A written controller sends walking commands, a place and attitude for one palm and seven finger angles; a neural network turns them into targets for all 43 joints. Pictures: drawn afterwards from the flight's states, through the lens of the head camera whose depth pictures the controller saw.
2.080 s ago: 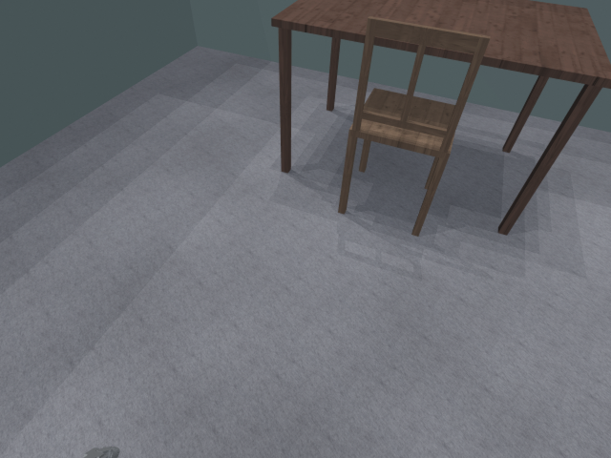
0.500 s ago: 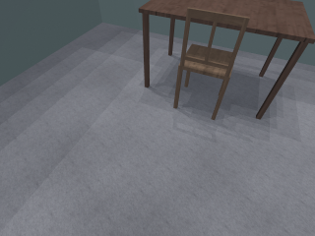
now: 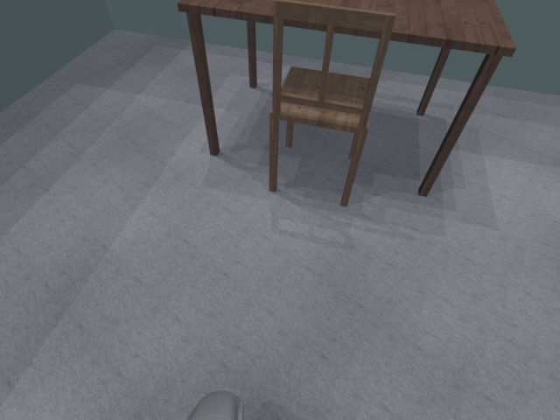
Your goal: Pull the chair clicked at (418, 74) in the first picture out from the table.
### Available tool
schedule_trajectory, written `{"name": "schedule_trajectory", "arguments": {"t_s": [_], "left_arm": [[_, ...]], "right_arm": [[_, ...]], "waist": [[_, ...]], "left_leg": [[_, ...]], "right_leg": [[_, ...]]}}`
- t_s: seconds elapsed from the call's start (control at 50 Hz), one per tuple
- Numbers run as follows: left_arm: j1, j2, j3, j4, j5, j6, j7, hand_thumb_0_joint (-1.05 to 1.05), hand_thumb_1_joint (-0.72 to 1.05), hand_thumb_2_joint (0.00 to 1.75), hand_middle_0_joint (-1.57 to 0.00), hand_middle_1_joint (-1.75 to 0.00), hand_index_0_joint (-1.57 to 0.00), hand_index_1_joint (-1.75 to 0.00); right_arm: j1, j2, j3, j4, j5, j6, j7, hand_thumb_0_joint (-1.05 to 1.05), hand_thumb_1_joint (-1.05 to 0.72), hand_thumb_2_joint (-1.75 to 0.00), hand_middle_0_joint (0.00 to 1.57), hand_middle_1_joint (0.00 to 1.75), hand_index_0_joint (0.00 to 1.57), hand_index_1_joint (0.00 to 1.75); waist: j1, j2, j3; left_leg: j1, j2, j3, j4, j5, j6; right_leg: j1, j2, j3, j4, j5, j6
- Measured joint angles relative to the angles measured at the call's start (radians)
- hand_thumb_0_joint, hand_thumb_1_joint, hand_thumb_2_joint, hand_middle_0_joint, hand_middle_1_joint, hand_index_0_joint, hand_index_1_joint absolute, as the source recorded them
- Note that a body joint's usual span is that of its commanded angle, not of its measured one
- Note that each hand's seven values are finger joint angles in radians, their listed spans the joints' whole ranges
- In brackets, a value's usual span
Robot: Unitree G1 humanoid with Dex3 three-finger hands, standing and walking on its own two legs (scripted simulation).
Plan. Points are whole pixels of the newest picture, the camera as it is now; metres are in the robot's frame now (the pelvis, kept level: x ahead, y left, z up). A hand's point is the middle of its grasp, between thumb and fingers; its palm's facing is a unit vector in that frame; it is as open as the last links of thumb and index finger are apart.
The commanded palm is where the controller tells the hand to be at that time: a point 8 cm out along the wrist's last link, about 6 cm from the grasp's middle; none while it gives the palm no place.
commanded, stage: walk to a spot facing it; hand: left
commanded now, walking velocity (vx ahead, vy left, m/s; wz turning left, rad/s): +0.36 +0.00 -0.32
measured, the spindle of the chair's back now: (325, 65) +1.19 -0.05 -0.09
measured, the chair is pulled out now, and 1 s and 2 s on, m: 0.00 0.00 0.00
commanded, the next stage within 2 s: turn to face it in 0.80 s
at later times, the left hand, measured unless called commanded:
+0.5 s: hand (173, 299) +0.34 +0.24 -0.16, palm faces -0.19 -0.96 -0.19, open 7.3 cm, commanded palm none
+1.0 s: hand (258, 225) +0.55 +0.10 -0.17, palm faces -0.49 -0.85 -0.22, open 7.2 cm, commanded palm none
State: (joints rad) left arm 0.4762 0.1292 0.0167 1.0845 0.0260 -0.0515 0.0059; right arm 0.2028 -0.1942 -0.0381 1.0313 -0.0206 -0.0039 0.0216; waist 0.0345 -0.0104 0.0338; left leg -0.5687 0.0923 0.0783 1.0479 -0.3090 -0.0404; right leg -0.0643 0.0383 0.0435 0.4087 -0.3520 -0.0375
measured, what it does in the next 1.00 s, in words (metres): walks ahead, turning right: left foot, then right foot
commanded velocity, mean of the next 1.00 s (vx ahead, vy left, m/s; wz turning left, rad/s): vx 0.26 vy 0.00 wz -0.40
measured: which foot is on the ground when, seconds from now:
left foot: up 0.00-0.14, down 0.16-0.74, up 0.76-1.00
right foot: down 0.00-0.16, up 0.18-0.74, down 0.76-1.00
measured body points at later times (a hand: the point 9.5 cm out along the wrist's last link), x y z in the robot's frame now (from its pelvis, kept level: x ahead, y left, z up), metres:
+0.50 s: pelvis +0.20 +0.07 +0.00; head +0.21 +0.09 +0.45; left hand +0.35 +0.29 -0.14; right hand +0.14 -0.17 -0.13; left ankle +0.18 +0.14 -0.74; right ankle +0.24 -0.09 -0.64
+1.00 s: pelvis +0.38 -0.03 +0.00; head +0.41 -0.04 +0.44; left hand +0.57 +0.15 -0.15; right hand +0.31 -0.26 -0.15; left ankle +0.49 +0.10 -0.67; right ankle +0.36 -0.11 -0.74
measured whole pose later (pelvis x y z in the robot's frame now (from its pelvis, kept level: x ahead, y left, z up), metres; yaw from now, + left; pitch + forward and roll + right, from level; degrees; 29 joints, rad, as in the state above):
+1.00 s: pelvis +0.38 -0.03 +0.00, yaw -29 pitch +0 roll -2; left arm 0.19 0.20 0.06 0.98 0.02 -0.03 0.01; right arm 0.21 -0.17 -0.04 0.95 -0.03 -0.02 -0.01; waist -0.05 0.01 0.07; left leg -0.58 0.17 0.03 1.08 -0.29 -0.06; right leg -0.28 0.06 -0.08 0.49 -0.21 -0.07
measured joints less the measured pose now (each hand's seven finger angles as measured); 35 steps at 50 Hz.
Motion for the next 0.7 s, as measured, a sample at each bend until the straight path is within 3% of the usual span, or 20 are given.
{"name": "schedule_trajectory", "arguments": {"t_s": [0.08, 0.14, 0.16, 0.2, 0.26, 0.32, 0.44, 0.54, 0.62, 0.7], "left_arm": [[0.012, -0.005, 0.003, 0.023, 0.001, 0.002, 0.004, 0.00, 0.91, 0.89, -0.20, -0.30, -0.20, -0.30], [0.011, 0.010, 0.015, 0.030, -0.002, 0.003, 0.005, 0.00, 0.91, 0.89, -0.21, -0.30, -0.21, -0.30], [0.016, 0.013, 0.021, 0.030, -0.004, 0.004, 0.005, 0.00, 0.91, 0.89, -0.21, -0.30, -0.21, -0.30], [-0.008, 0.029, 0.035, 0.032, -0.012, 0.017, 0.000, 0.00, 0.91, 0.89, -0.21, -0.30, -0.21, -0.30], [-0.074, 0.067, 0.051, 0.017, -0.007, 0.034, -0.004, 0.00, 0.91, 0.89, -0.20, -0.30, -0.20, -0.30], [-0.148, 0.097, 0.069, -0.032, 0.004, 0.046, -0.014, 0.00, 0.91, 0.89, -0.20, -0.29, -0.20, -0.30], [-0.253, 0.108, 0.091, -0.124, 0.011, 0.064, -0.029, 0.00, 0.92, 0.89, -0.19, -0.29, -0.19, -0.30], [-0.324, 0.099, 0.083, -0.150, 0.012, 0.079, -0.042, 0.00, 0.92, 0.89, -0.19, -0.29, -0.19, -0.30], [-0.374, 0.083, 0.069, -0.156, 0.008, 0.087, -0.050, 0.00, 0.92, 0.89, -0.19, -0.29, -0.19, -0.30], [-0.417, 0.063, 0.054, -0.168, 0.005, 0.079, -0.054, 0.00, 0.92, 0.89, -0.19, -0.29, -0.20, -0.30]], "right_arm": [[-0.077, 0.019, -0.001, -0.052, 0.005, -0.016, 0.012, 0.01, -0.91, -0.90, 0.20, 0.30, 0.20, 0.30], [-0.114, 0.032, 0.006, -0.080, 0.007, -0.038, 0.012, 0.01, -0.91, -0.90, 0.20, 0.30, 0.20, 0.30], [-0.119, 0.032, 0.011, -0.090, 0.005, -0.052, 0.008, 0.01, -0.91, -0.89, 0.20, 0.30, 0.20, 0.30], [-0.129, 0.040, 0.013, -0.099, -0.004, -0.075, -0.004, 0.01, -0.91, -0.89, 0.20, 0.30, 0.20, 0.30], [-0.100, 0.060, 0.019, -0.086, -0.004, -0.077, -0.016, 0.00, -0.91, -0.89, 0.20, 0.30, 0.21, 0.30], [-0.036, 0.073, 0.014, -0.054, -0.003, -0.078, -0.028, 0.00, -0.91, -0.89, 0.20, 0.30, 0.21, 0.30], [0.079, 0.025, -0.015, -0.007, 0.002, -0.086, -0.045, -0.01, -0.95, -0.89, 0.20, 0.30, 0.21, 0.30], [0.165, 0.014, -0.010, 0.028, 0.001, -0.083, -0.042, 0.00, -0.93, -0.89, 0.20, 0.30, 0.20, 0.30], [0.219, 0.023, -0.001, 0.045, -0.006, -0.076, -0.039, 0.00, -0.92, -0.89, 0.20, 0.30, 0.20, 0.30], [0.264, 0.035, 0.003, 0.061, -0.011, -0.061, -0.034, 0.01, -0.92, -0.89, 0.20, 0.30, 0.20, 0.30]], "waist": [[0.008, -0.009, 0.018], [0.018, -0.024, 0.028], [0.019, -0.022, 0.026], [0.013, -0.031, 0.038], [0.014, -0.051, 0.036], [0.010, -0.053, 0.019], [-0.013, -0.050, -0.015], [-0.043, -0.035, 0.001], [-0.077, -0.022, 0.033], [-0.105, -0.003, 0.064]], "left_leg": [[-0.018, 0.003, -0.001, -0.196, 0.086, 0.010], [0.055, -0.019, 0.007, -0.368, 0.109, 0.029], [0.102, -0.022, 0.010, -0.427, 0.120, 0.038], [0.112, -0.018, 0.035, -0.371, 0.123, 0.068], [0.184, -0.016, 0.087, -0.370, 0.037, 0.091], [0.274, -0.024, 0.124, -0.468, 0.047, 0.091], [0.413, -0.053, 0.202, -0.622, 0.047, 0.100], [0.513, -0.054, 0.252, -0.683, 0.011, 0.086], [0.585, -0.037, 0.293, -0.697, -0.036, 0.060], [0.634, 0.002, 0.335, -0.658, -0.112, 0.019]], "right_leg": [[0.067, -0.008, 0.034, -0.061, -0.011, 0.024], [0.098, -0.022, 0.058, -0.030, -0.069, 0.045], [0.085, -0.020, 0.067, 0.037, -0.108, 0.046], [-0.029, -0.019, 0.051, 0.347, -0.161, 0.024], [-0.236, -0.031, -0.002, 0.762, -0.092, 0.003], [-0.394, -0.070, -0.063, 0.864, 0.025, 0.011], [-0.590, -0.130, -0.074, 0.815, 0.197, 0.048], [-0.613, -0.158, -0.093, 0.647, 0.253, 0.063], [-0.564, -0.151, -0.134, 0.458, 0.237, 0.050], [-0.487, -0.107, -0.177, 0.318, 0.157, 0.004]]}}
